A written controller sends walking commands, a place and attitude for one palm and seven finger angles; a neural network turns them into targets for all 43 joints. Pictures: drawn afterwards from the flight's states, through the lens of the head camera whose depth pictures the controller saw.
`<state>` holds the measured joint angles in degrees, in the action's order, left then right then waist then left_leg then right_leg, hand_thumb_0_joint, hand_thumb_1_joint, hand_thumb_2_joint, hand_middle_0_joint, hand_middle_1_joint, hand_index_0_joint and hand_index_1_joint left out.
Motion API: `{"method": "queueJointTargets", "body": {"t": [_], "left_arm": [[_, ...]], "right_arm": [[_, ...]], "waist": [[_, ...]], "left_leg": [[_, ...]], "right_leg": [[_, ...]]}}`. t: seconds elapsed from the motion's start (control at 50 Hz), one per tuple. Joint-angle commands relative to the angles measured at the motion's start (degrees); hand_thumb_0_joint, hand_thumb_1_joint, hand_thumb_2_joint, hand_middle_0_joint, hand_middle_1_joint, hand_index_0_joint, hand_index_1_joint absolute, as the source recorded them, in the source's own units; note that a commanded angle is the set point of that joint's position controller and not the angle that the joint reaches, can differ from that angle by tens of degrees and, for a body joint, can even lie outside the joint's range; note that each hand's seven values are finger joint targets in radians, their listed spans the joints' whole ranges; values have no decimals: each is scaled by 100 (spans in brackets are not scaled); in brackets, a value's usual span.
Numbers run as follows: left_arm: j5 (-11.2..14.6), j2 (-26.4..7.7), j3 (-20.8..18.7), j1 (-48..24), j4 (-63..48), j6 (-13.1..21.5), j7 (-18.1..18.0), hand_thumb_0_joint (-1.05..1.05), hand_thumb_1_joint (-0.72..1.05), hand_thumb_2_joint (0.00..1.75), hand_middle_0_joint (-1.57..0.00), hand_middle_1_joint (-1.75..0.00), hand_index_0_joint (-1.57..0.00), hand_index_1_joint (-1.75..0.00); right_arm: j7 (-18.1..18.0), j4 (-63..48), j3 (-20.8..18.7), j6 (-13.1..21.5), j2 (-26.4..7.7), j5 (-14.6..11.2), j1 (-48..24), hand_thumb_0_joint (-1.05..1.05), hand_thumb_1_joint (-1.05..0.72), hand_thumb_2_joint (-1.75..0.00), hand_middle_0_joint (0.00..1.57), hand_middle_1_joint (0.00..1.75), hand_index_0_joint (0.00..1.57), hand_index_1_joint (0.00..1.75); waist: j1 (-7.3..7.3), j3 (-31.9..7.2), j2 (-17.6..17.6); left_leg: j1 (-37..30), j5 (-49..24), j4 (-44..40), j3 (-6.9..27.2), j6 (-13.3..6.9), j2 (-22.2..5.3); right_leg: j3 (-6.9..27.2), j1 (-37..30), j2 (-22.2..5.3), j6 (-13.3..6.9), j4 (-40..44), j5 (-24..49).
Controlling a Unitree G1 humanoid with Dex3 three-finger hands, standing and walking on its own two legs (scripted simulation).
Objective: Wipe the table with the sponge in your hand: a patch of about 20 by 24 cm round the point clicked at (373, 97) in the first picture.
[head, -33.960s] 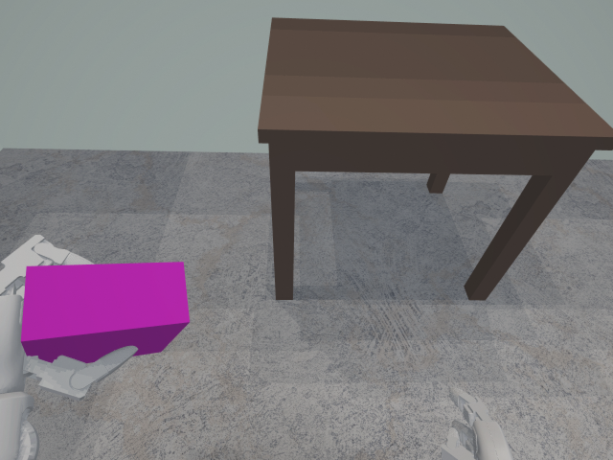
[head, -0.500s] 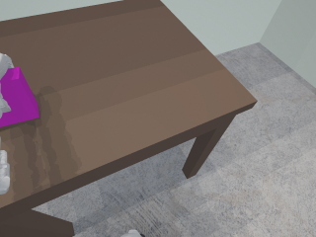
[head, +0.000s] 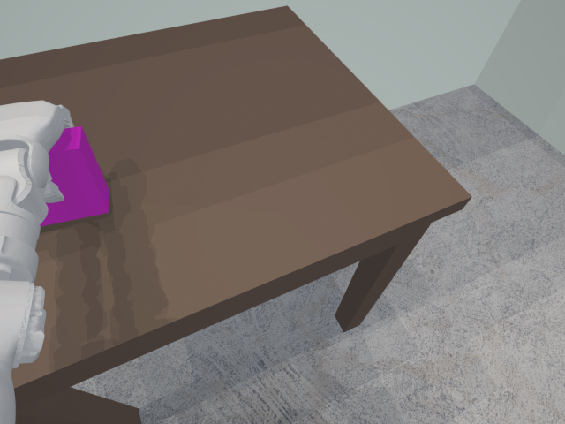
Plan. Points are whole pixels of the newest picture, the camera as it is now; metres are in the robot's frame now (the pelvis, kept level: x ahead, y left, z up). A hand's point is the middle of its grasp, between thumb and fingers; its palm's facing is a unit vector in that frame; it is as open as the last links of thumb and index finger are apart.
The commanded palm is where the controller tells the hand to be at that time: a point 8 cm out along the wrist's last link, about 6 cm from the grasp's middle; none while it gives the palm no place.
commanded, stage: slide across to the middle lane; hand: left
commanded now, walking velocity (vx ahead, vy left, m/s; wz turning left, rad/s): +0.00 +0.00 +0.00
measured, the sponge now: (51, 190) +0.43 +0.36 +0.06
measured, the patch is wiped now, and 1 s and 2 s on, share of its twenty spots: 0.40 0.65 0.80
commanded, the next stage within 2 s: wipe back along the middle lane in 0.14 s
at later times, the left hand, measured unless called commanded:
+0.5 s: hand (82, 161) +0.45 +0.29 +0.11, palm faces -0.09 +0.01 -1.00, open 10.2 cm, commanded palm +0.42 +0.28 +0.15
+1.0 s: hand (92, 191) +0.40 +0.27 +0.10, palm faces -0.04 +0.00 -1.00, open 10.3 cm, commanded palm +0.37 +0.25 +0.13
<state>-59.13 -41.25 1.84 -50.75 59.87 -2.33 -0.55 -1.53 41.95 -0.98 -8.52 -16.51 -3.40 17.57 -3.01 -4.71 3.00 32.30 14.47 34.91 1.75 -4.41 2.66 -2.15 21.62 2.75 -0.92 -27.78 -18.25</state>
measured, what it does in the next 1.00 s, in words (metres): stands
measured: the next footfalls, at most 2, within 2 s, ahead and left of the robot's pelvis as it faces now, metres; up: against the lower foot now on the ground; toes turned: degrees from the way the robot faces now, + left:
none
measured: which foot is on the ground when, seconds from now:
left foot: down 0.00-1.00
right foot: down 0.00-1.00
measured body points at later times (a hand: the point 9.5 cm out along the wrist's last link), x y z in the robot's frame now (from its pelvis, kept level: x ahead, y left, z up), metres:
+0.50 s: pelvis +0.01 -0.02 +0.00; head +0.05 -0.03 +0.45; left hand +0.45 +0.29 +0.16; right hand +0.06 -0.29 -0.13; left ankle +0.02 +0.06 -0.73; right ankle -0.06 -0.12 -0.73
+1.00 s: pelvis +0.01 -0.03 +0.01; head +0.02 -0.05 +0.45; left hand +0.40 +0.26 +0.15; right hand +0.15 -0.28 -0.11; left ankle +0.02 +0.06 -0.73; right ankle -0.06 -0.12 -0.73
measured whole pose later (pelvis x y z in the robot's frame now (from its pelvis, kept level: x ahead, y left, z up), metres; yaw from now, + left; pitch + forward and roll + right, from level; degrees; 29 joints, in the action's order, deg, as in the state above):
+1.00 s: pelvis +0.01 -0.03 +0.01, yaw +0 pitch +6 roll -1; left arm -55.8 -28.6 6.1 -33.9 41.8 -17.1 -4.8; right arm -0.2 38.5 0.0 -11.2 -16.5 -5.2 9.4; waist 0.1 -6.2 4.0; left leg 23.4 14.4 31.6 1.8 -2.6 2.4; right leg -1.9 14.1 3.0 -2.6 -27.1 -19.4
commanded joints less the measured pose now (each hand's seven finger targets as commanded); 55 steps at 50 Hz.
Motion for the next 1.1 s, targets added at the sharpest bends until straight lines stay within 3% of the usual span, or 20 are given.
{"method": "queueJointTargets", "body": {"t": [0.0,0.02,0.1,0.14,0.16,0.2,0.24,0.3,0.32,0.4,0.42,0.6,0.72,0.78,0.82,0.88,0.92,0.98,1.06,1.08], "left_arm": [[21,-1055,-194,-2508,-1074,-99,-229,0,10,130,-120,-160,-120,-160],[-5,-1228,-374,-2576,-1076,-125,-259,0,10,130,-120,-160,-120,-160],[-58,-721,-23,-2618,-958,-367,-382,0,10,130,-120,-160,-120,-160],[-57,-887,-170,-2681,-1026,-417,-409,0,10,130,-120,-160,-120,-160],[-22,-764,-109,-2665,-1095,-454,-433,0,10,130,-120,-160,-120,-160],[15,-527,82,-2638,-903,-586,-422,0,10,130,-120,-160,-120,-160],[-26,-660,-40,-2664,-1022,-589,-420,0,10,130,-120,-160,-120,-160],[-49,-675,-115,-2127,-800,-718,-404,0,10,130,-120,-160,-120,-160],[-7,-640,-136,-2011,-1007,-691,-361,0,10,130,-120,-160,-120,-160],[28,-452,-14,-1523,-1098,-749,-324,0,10,130,-120,-160,-120,-160],[97,-570,-207,-1284,-1194,-731,-298,0,10,130,-120,-160,-120,-160],[175,-165,49,-472,-1724,-964,-304,0,10,130,-120,-160,-120,-160],[242,-112,-30,-12,-2203,-1113,-309,0,10,130,-120,-160,-120,-160],[263,266,279,117,-2307,-1243,-311,0,10,130,-120,-160,-120,-160],[278,174,166,167,-2423,-1315,-299,0,10,130,-120,-160,-120,-160],[252,331,347,246,-2193,-1442,-280,0,10,130,-120,-160,-120,-160],[245,166,209,194,-2274,-1456,-238,0,10,130,-120,-160,-120,-160],[252,538,500,473,-2256,-1492,-217,0,10,130,-120,-160,-120,-160],[318,392,309,815,-2457,-1475,-180,0,10,130,-120,-160,-120,-160],[363,543,398,997,-2626,-1479,-169,0,10,130,-120,-160,-120,-160]], "right_arm": [[-25,-362,-306,69,-1006,15,403,0,-90,-90,20,30,20,30],[-27,-356,-298,69,-1018,27,384,0,-90,-90,20,30,20,30],[40,-343,-307,74,-967,41,329,0,-90,-90,20,30,20,30],[40,-352,-301,62,-982,53,291,0,-90,-90,20,30,20,30],[56,-385,-304,64,-959,64,288,0,-90,-90,20,30,20,30],[65,-365,-281,40,-938,40,226,0,-90,-90,20,30,20,30],[74,-377,-284,39,-948,52,205,0,-90,-90,20,30,20,30],[89,-406,-269,-24,-936,35,119,0,-90,-90,20,30,20,30],[99,-472,-261,-21,-926,34,53,0,-90,-90,20,30,20,30],[119,-553,-271,-72,-913,-10,-49,0,-90,-90,20,30,20,30],[119,-603,-270,-63,-919,-16,-110,0,-90,-90,20,30,20,30],[152,-740,-247,-114,-904,-116,-487,0,-90,-90,20,30,20,30],[154,-856,-229,-106,-872,-138,-766,0,-90,-90,20,30,20,30],[149,-901,-223,-123,-840,-157,-864,0,-90,-90,20,30,20,30],[146,-939,-202,-119,-826,-160,-982,0,-90,-90,20,30,20,30],[115,-933,-162,-131,-822,-182,-999,0,-90,-90,20,30,20,30],[88,-958,-136,-131,-829,-173,-1082,0,-90,-90,20,30,20,30],[99,-1022,-127,-125,-768,-188,-1086,0,-90,-90,20,30,20,30],[110,-1099,-121,-115,-789,-183,-1114,0,-90,-90,20,30,20,30],[129,-1165,-124,-101,-755,-180,-1159,0,-90,-90,20,30,20,30]], "waist": [[-230,-1971,351],[-172,-2051,384],[-227,-2000,443],[-194,-2226,387],[-181,-2373,356],[-267,-2111,145],[-192,-2258,293],[-121,-2055,125],[-21,-2233,203],[-36,-1964,-19],[80,-2036,20],[97,-1390,-99],[242,-1538,-77],[168,-1380,-173],[239,-1356,-83],[164,-1098,-359],[223,-1199,-281],[206,-1130,-279],[274,-1315,-347],[303,-1400,-334]], "left_leg": [[-2640,-2235,-213,461,152,-293],[-2688,-2361,-243,510,179,-308],[-2761,-2377,-197,499,214,-314],[-2818,-2562,-163,472,206,-309],[-2844,-2673,-131,455,200,-293],[-2610,-2423,-140,382,150,-267],[-2703,-2621,-141,383,153,-272],[-2395,-2400,-164,270,98,-230],[-2455,-2593,-192,274,106,-226],[-2277,-2353,-208,201,40,-197],[-2266,-2474,-246,186,31,-193],[-2054,-1992,-403,102,-14,-133],[-2161,-2098,-438,112,-14,-127],[-2142,-1895,-445,80,-11,-101],[-2154,-1902,-469,101,-5,-101],[-1946,-1572,-489,64,4,-64],[-1948,-1605,-495,62,6,-62],[-1991,-1609,-456,68,17,-49],[-2035,-1836,-384,62,21,-58],[-2051,-1928,-342,32,13,-41]], "right_leg": [[7,533,198,-316,282,1423],[4,528,191,-337,247,1441],[-30,670,198,-324,220,1378],[8,498,185,-317,185,1571],[0,407,184,-306,161,1717],[17,355,164,-276,212,1748],[31,284,150,-286,159,1869],[67,14,125,-284,206,1993],[78,-115,113,-303,188,2154],[106,-281,106,-270,252,2187],[134,-444,92,-292,260,2342],[139,-525,64,-283,372,2194],[168,-712,45,-323,358,2313],[141,-642,43,-286,363,2179],[155,-641,39,-316,381,2177],[129,-620,33,-281,382,2041],[186,-696,15,-304,382,2139],[122,-644,23,-295,339,2094],[161,-822,18,-294,280,2413],[168,-916,14,-281,263,2594]]}}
